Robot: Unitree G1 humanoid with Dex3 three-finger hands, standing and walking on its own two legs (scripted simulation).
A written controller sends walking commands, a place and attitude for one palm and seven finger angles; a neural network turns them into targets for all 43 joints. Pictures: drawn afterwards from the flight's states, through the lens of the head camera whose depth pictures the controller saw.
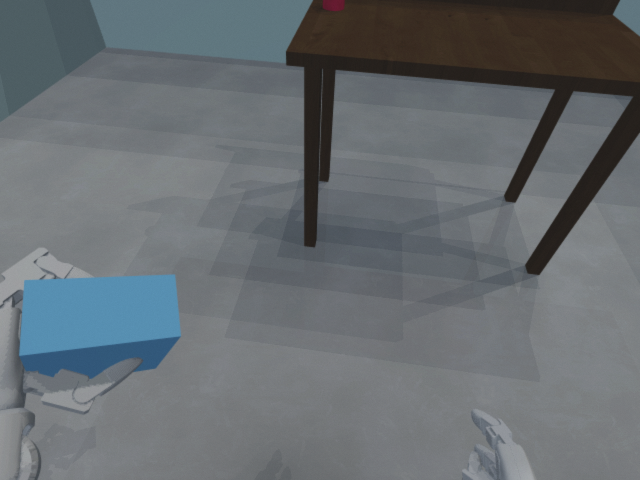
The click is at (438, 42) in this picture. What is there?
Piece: table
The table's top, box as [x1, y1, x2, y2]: [286, 0, 639, 96]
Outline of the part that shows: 286,50 287,65 639,96 639,36 613,15 424,0 345,0 344,8 342,10 329,11 322,8 322,0 313,0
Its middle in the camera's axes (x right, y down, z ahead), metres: +0.48 -0.66 +1.25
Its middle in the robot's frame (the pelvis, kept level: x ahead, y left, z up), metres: +1.41 -0.40 +0.04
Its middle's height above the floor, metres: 0.82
